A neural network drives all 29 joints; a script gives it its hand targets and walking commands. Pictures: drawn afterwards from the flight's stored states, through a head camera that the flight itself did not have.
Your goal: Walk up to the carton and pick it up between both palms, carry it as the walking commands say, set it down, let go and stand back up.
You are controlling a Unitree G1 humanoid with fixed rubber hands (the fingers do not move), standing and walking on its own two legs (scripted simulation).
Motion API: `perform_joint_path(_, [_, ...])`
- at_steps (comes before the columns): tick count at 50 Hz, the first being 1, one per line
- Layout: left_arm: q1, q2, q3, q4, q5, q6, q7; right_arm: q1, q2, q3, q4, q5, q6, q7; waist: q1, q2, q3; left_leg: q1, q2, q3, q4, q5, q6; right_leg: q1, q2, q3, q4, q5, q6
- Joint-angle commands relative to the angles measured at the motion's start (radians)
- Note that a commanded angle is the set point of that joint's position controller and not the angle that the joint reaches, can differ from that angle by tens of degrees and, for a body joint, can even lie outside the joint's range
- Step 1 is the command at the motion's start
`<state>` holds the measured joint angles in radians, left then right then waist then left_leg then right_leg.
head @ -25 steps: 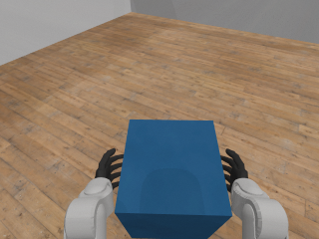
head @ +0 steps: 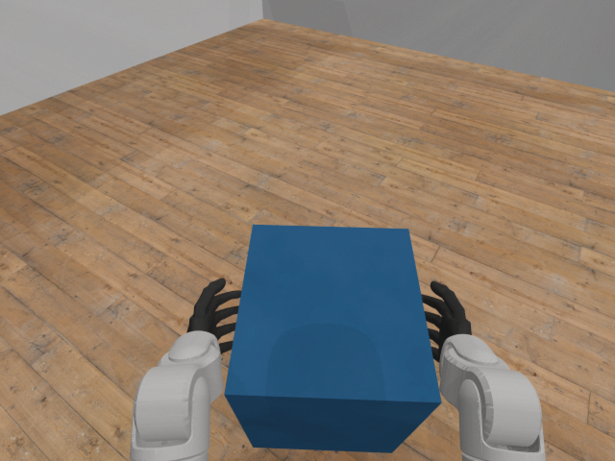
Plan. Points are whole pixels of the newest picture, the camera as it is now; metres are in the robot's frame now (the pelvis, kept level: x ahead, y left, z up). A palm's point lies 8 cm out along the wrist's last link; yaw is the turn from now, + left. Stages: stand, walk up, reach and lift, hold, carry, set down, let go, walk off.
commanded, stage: carry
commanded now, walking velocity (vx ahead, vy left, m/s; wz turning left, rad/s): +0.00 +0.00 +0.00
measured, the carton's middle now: (326, 344) +0.28 +0.00 +0.02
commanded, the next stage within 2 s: none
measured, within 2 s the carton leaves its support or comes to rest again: neither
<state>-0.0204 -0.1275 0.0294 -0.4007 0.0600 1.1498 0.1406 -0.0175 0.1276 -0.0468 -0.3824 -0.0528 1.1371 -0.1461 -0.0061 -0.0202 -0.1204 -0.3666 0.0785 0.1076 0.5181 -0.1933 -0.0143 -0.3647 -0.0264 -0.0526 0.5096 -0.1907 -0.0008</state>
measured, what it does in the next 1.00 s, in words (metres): stands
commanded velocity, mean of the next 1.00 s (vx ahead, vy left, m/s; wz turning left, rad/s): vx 0.00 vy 0.00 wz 0.00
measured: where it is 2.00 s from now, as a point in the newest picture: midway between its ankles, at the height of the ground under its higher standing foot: outside the picture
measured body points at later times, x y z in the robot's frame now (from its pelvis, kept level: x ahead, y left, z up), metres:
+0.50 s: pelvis +0.01 +0.00 +0.00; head +0.00 +0.00 +0.45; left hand +0.29 +0.15 +0.07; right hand +0.29 -0.15 +0.06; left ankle +0.04 +0.13 -0.73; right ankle +0.04 -0.12 -0.73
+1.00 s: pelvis +0.03 -0.01 +0.00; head +0.01 -0.01 +0.45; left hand +0.30 +0.14 +0.06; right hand +0.30 -0.16 +0.06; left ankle +0.04 +0.13 -0.73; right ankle +0.04 -0.12 -0.73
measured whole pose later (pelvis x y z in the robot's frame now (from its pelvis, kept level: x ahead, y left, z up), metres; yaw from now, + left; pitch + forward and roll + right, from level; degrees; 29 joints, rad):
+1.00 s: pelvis +0.03 -0.01 +0.00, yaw +1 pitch +3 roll +0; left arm -0.07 -0.13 0.06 -0.22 0.06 0.98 0.14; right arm -0.07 0.13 -0.08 -0.21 -0.06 0.97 -0.13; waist -0.01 0.00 -0.11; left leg -0.35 0.08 0.09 0.53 -0.24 -0.03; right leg -0.35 -0.03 -0.07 0.54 -0.25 -0.01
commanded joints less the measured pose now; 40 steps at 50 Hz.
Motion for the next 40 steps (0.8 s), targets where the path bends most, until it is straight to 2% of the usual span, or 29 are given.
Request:
perform_joint_path(1, [-0.386, -0.760, -0.548, -0.079, -0.233, -0.045, -0.125, -0.390, 0.755, 0.550, -0.092, 0.239, -0.040, 0.144, 0.003, 0.038, -0.158, 0.078, 0.077, -0.100, -0.110, -0.056, 0.021, 0.048, -0.078, 0.088, -0.091, -0.027, -0.042])
perform_joint_path(20, [-0.413, -0.709, -0.461, 0.032, -0.200, -0.155, -0.124, -0.417, 0.705, 0.470, 0.015, 0.196, -0.150, 0.138, 0.003, 0.027, -0.182, 0.111, 0.076, -0.093, -0.077, 0.014, 0.027, 0.058, -0.089, 0.075, -0.073, 0.045, -0.043])
perform_joint_path(40, [-0.403, -0.671, -0.423, 0.050, -0.188, -0.189, -0.112, -0.409, 0.673, 0.441, 0.035, 0.186, -0.180, 0.122, -0.002, 0.021, -0.189, 0.123, 0.072, -0.085, -0.056, 0.046, 0.025, 0.071, -0.094, 0.066, -0.065, 0.095, -0.050])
